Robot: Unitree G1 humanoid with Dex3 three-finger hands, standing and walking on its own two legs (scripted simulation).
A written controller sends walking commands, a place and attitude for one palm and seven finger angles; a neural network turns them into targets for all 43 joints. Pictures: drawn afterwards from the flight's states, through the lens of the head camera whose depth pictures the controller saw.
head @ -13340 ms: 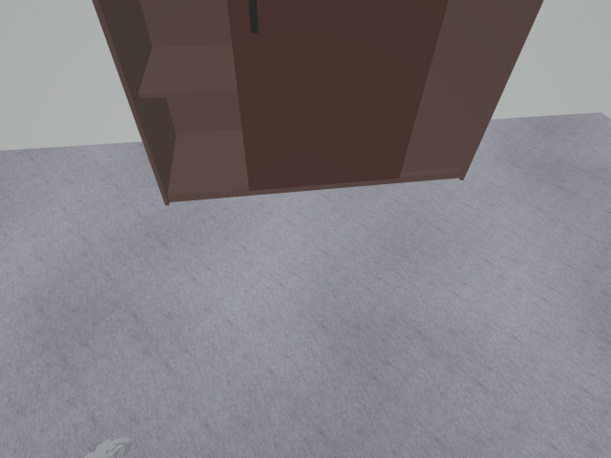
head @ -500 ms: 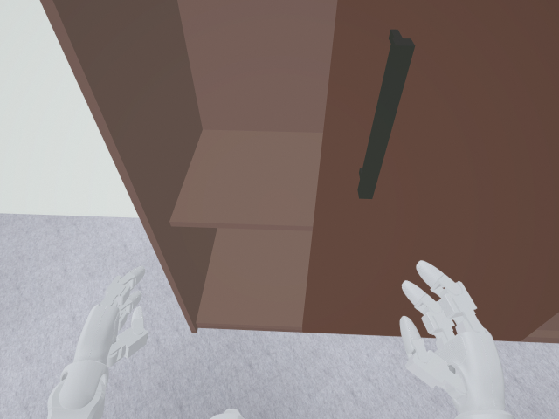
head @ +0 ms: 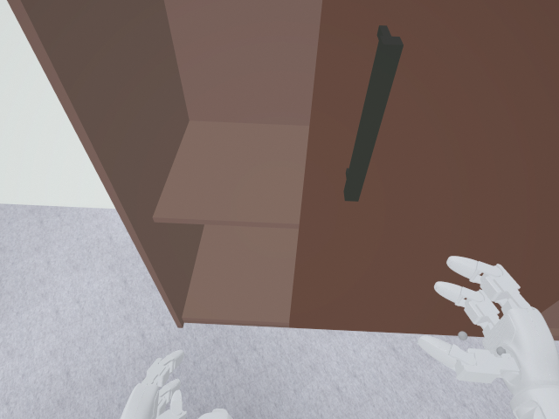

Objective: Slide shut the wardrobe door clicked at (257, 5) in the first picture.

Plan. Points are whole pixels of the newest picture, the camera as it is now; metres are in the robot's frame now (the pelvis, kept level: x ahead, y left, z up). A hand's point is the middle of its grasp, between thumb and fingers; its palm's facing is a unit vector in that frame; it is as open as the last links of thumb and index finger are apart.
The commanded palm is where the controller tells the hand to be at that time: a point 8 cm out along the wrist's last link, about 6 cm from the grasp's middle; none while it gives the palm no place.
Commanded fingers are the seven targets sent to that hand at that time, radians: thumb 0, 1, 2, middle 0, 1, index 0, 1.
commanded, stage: raise the hand with hooked fingers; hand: right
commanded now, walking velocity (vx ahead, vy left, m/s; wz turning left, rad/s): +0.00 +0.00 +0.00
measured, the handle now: (365, 125) +0.50 -0.08 +0.18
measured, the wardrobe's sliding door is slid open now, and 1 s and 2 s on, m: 0.38 0.38 0.38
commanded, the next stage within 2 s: move the hooked fingers beside the handle in 1.22 s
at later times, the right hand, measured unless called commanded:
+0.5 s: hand (557, 275) +0.26 -0.25 +0.18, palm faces +0.11 +0.99 -0.11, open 13.8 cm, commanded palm +0.22 -0.29 +0.18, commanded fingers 0.00 0.50 -0.30 0.30 1.20 0.30 1.20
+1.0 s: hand (552, 248) +0.28 -0.25 +0.20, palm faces +0.03 +1.00 -0.09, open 14.0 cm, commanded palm +0.24 -0.30 +0.21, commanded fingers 0.00 0.50 -0.30 0.30 1.20 0.30 1.20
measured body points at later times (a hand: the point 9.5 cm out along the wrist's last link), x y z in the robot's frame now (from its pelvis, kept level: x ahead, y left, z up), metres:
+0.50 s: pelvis +0.01 +0.03 +0.02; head +0.00 +0.04 +0.47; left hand +0.22 +0.24 -0.03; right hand +0.24 -0.30 +0.19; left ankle +0.07 +0.15 -0.70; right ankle -0.06 -0.09 -0.70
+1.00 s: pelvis +0.01 +0.03 +0.03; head +0.00 +0.05 +0.48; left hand +0.18 +0.26 -0.04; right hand +0.27 -0.30 +0.20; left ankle +0.07 +0.15 -0.70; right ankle -0.06 -0.09 -0.70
